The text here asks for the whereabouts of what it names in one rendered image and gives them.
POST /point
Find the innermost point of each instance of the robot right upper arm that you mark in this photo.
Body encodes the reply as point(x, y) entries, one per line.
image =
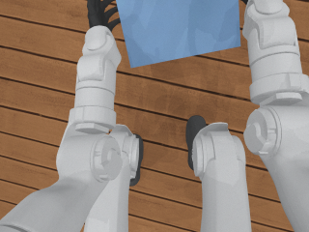
point(279, 135)

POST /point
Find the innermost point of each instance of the robot left foot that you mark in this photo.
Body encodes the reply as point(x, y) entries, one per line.
point(134, 181)

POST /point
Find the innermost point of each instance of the left robot forearm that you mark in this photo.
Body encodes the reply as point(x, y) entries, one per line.
point(95, 87)

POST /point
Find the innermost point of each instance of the right robot thigh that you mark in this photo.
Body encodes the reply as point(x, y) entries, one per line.
point(225, 202)

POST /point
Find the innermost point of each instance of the left robot hand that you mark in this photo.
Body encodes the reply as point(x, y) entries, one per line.
point(97, 16)

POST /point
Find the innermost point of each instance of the robot left upper arm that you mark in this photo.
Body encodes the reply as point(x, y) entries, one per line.
point(85, 164)

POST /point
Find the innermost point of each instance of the right robot forearm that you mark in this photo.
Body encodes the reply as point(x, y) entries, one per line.
point(274, 56)

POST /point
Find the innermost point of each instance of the carton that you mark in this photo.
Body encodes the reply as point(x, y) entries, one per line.
point(157, 31)

